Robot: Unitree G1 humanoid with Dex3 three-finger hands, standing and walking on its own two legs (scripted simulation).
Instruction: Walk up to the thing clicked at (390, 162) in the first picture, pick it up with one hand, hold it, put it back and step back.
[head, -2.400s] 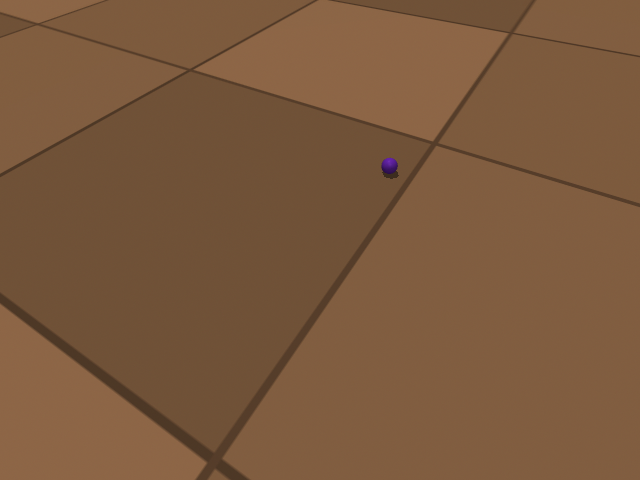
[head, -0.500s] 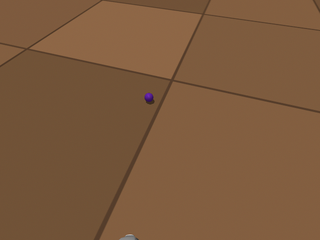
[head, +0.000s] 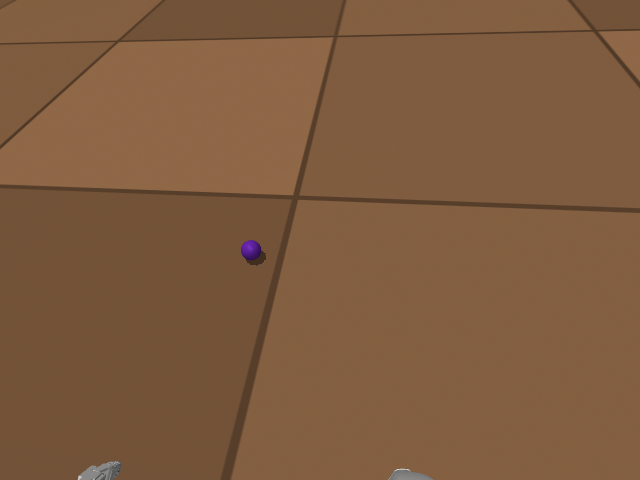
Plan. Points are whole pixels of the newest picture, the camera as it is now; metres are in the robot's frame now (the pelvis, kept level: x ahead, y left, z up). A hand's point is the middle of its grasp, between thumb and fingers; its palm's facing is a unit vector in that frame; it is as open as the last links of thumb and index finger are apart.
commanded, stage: walk up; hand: left
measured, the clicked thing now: (251, 250) +1.09 +0.28 -0.71
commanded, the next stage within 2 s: none
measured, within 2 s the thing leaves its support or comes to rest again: neither
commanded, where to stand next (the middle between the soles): +0.72 +0.04 m, yaw +0 degrees
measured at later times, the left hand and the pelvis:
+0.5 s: hand (104, 447) +0.23 +0.34 -0.14, palm faces -0.03 -0.93 -0.37, open 7.4 cm; pelvis +0.21 +0.05 +0.01, yaw -1 degrees
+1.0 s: hand (168, 274) +0.52 +0.29 -0.11, palm faces -0.10 -0.92 -0.38, open 7.4 cm; pelvis +0.39 +0.03 +0.01, yaw -1 degrees
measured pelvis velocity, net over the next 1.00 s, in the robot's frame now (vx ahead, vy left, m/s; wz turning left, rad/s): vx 0.39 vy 0.03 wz -0.02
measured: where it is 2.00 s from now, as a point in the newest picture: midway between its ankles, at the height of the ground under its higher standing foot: (317, 346)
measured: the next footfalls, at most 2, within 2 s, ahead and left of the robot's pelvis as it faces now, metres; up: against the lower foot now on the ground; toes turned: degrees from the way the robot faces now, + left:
left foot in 0.44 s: +0.33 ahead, +0.17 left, +0.00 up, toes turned +5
right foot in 0.94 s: +0.52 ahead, -0.07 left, +0.00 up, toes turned -6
